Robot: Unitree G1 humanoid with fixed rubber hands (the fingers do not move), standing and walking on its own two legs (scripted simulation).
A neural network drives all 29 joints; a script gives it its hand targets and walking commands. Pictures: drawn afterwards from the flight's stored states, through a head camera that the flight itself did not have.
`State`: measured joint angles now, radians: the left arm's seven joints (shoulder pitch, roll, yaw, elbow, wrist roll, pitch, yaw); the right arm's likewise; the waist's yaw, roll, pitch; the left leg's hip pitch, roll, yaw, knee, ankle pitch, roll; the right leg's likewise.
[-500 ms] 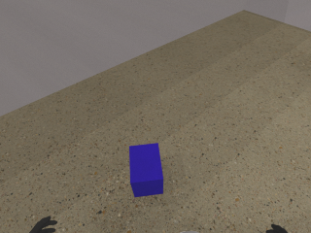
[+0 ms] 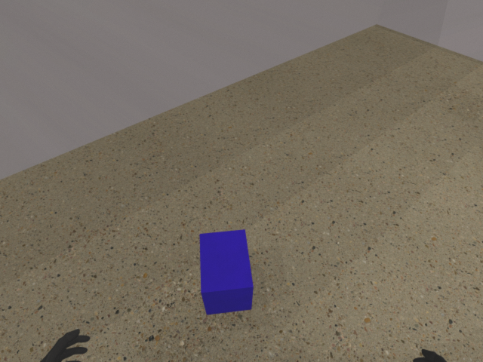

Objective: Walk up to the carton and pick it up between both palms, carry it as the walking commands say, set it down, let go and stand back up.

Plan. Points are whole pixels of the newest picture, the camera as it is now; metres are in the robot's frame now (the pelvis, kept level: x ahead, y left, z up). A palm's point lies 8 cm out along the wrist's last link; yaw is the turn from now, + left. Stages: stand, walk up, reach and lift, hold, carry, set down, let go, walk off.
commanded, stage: walk up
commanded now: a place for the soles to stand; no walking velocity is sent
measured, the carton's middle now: (225, 272) +0.56 +0.06 -0.65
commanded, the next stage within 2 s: reach and lift in 0.22 s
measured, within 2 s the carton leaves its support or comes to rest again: neither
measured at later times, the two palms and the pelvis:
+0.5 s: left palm out of the picture +0.12 +0.30 -0.09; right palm (417, 356) +0.15 -0.28 -0.10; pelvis -0.01 +0.01 +0.00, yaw +1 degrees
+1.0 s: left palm (109, 306) +0.25 +0.26 -0.11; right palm (378, 291) +0.27 -0.27 -0.12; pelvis +0.00 +0.01 -0.03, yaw +2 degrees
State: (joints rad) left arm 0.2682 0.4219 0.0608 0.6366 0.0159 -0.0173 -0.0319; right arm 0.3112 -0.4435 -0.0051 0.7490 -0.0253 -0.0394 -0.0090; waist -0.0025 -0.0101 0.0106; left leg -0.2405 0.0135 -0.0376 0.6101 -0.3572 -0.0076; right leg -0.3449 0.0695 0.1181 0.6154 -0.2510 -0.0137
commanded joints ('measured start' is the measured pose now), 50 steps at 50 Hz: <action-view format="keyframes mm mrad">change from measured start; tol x16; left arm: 1 -100 153 29 7 11 -20 5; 11 -77 170 31 10 -5 -19 14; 12 -138 -21 145 -292 58 26 -12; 37 -222 -116 76 -96 -6 41 80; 50 -639 -85 119 -81 -66 97 85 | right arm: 1 -26 -203 -73 -23 6 -24 -13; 11 -14 -192 -66 -19 12 -38 -13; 12 -266 -12 -147 -370 26 41 39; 20 -249 -37 -256 -408 -67 78 59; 37 -312 5 -211 -89 5 66 71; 50 -761 5 -172 -160 86 126 59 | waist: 1 0 29 -2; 10 -16 -4 -48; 13 2 132 384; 23 -54 -27 -111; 30 -46 91 -30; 41 -37 9 -454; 50 -3 -33 -371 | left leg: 1 -56 109 -151 -170 11 104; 11 -48 87 -134 -142 25 94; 13 -274 -71 29 -169 -256 -47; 15 -177 -71 58 -189 -275 -32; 21 -43 -82 80 -36 73 -29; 28 -207 -57 65 17 73 -36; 34 -229 -45 28 79 515 -81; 41 -302 -67 16 149 617 -56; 50 -525 -65 32 130 215 -30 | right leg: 1 55 -93 63 -83 -26 -88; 11 76 -120 76 -93 44 -70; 12 -17 -5 -84 -133 -213 -6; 15 133 -16 -167 -165 -288 35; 41 53 -27 -80 203 655 48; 50 -178 -33 -101 209 248 63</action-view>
